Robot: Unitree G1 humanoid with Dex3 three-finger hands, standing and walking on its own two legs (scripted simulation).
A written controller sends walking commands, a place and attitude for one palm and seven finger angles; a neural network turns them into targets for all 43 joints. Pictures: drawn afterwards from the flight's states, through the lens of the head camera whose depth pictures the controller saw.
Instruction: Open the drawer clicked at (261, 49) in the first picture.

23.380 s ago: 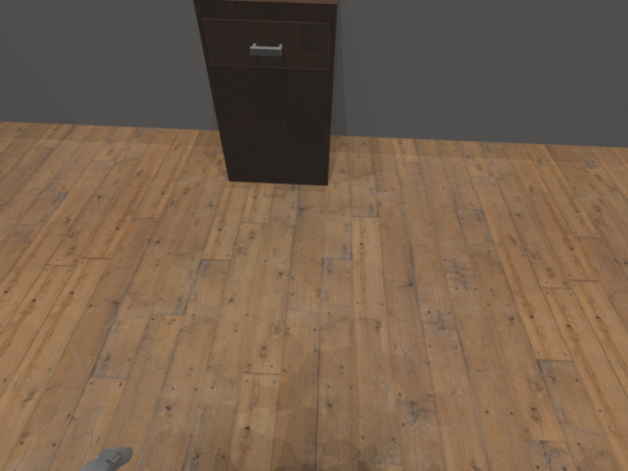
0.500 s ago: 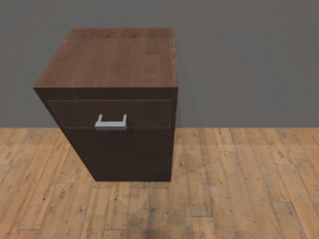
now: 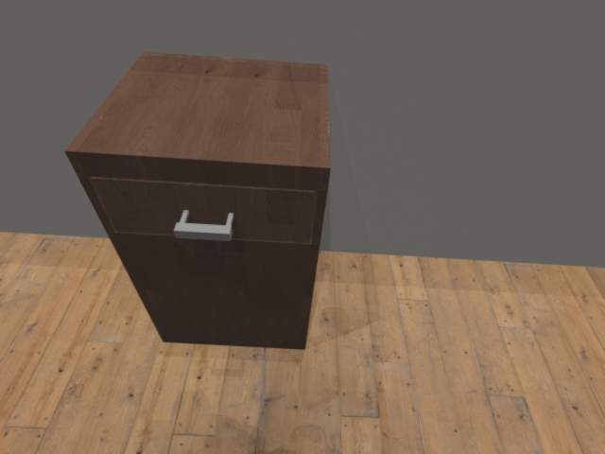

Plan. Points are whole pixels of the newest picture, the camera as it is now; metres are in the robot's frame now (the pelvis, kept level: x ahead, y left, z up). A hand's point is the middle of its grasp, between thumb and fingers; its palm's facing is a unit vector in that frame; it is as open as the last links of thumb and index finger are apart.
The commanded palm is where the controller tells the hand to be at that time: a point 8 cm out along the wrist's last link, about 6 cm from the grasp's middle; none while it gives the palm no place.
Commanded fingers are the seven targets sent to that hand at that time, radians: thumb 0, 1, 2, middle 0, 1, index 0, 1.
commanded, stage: look again from close up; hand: left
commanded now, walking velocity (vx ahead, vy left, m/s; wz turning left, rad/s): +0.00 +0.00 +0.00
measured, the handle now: (205, 224) +0.56 +0.23 -0.10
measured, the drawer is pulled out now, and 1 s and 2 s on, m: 0.00 0.00 0.00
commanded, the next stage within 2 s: raise the hand with hooked fingers in 0.46 s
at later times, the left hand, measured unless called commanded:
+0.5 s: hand out of the picture -0.03 +0.23 -0.18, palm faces +0.02 -0.98 -0.19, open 16.4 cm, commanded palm none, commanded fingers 0.00 -0.50 0.30 -0.15 -0.30 -0.15 -0.30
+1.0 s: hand (148, 401) +0.20 +0.22 -0.07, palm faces +0.01 -0.30 -0.95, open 15.9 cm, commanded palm +0.16 +0.27 -0.01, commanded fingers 0.00 -0.50 0.30 -0.21 -0.64 -0.21 -0.64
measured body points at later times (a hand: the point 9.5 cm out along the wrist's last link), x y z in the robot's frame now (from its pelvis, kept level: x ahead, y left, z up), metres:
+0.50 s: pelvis +0.00 +0.05 +0.00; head -0.01 +0.06 +0.45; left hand -0.03 +0.28 -0.16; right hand +0.00 -0.17 -0.16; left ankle +0.05 +0.12 -0.74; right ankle +0.01 -0.07 -0.74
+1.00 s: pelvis -0.01 +0.03 -0.04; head +0.01 +0.02 +0.41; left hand +0.19 +0.24 -0.01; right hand +0.22 -0.19 -0.10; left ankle +0.05 +0.12 -0.74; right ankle +0.02 -0.05 -0.74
